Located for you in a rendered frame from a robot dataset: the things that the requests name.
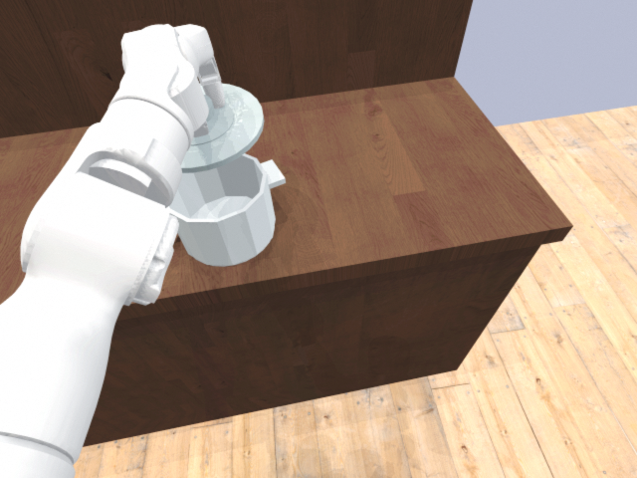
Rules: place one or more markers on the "lid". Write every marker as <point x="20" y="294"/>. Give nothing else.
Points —
<point x="233" y="130"/>

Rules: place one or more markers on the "robot left hand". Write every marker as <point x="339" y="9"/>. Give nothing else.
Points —
<point x="211" y="80"/>

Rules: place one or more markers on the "table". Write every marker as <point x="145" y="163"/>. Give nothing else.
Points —
<point x="404" y="222"/>

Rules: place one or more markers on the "pot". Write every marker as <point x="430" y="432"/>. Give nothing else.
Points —
<point x="226" y="214"/>

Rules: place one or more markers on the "knob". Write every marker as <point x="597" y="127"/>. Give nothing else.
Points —
<point x="211" y="108"/>

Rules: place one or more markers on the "robot left upper arm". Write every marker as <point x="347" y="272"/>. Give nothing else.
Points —
<point x="101" y="247"/>

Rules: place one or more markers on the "robot left forearm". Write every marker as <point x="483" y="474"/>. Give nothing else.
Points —
<point x="148" y="127"/>

